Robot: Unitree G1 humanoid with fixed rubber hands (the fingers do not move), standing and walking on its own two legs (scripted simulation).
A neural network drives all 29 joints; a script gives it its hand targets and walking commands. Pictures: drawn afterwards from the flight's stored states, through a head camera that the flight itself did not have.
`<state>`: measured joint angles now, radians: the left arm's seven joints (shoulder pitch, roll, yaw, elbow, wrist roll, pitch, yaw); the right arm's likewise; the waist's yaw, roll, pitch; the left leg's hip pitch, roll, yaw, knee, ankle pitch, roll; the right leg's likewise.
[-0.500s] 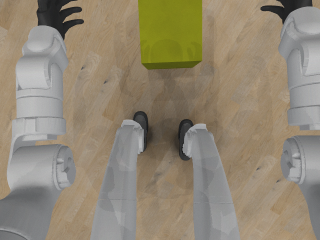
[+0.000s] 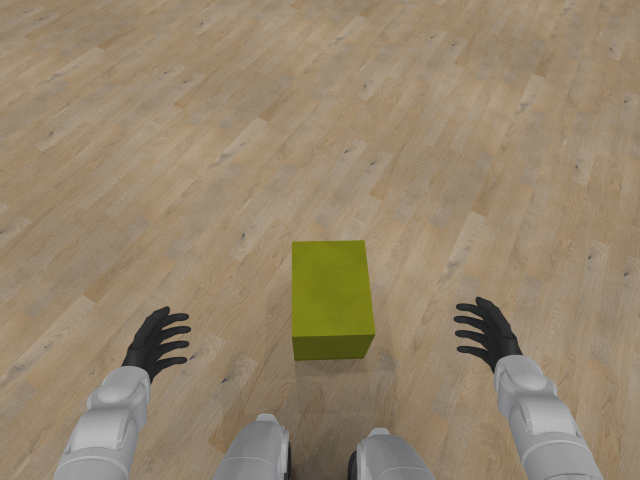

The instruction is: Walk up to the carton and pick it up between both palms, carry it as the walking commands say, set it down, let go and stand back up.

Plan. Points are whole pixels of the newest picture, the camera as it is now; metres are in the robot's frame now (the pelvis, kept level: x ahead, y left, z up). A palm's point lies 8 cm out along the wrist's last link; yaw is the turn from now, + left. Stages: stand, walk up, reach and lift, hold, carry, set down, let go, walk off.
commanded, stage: let go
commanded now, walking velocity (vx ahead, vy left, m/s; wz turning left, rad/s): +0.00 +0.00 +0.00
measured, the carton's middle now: (328, 301) +0.57 -0.01 -0.61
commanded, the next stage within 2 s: stand in 0.68 s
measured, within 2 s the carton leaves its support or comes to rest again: neither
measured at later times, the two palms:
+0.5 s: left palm (119, 382) +0.21 +0.26 -0.03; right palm (527, 385) +0.23 -0.24 -0.03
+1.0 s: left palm (121, 355) +0.25 +0.26 -0.03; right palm (536, 371) +0.25 -0.25 -0.03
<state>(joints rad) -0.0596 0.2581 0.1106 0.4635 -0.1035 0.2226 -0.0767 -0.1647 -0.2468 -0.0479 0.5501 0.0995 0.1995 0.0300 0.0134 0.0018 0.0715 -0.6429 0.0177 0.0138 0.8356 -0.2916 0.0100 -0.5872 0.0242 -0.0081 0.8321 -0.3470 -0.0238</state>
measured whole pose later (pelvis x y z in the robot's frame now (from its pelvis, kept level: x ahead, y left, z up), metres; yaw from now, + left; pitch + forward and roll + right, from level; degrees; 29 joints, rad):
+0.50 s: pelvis +0.05 +0.00 +0.03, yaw +0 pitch -3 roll -1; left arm 0.22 0.26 0.10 0.39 -0.10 0.15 -0.09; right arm 0.18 -0.23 -0.05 0.45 0.10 0.13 0.07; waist 0.01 0.00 0.08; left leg -0.27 0.01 0.01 0.63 -0.30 0.01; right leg -0.20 0.02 -0.01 0.59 -0.33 -0.01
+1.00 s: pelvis +0.09 +0.00 +0.03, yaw +1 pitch +0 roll +0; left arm 0.23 0.26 0.10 0.52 -0.06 0.03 -0.02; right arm 0.24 -0.25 -0.05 0.56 0.06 0.01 0.02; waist 0.01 -0.01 -0.06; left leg -0.26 0.00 0.01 0.62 -0.35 0.01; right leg -0.20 0.01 -0.01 0.59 -0.39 -0.01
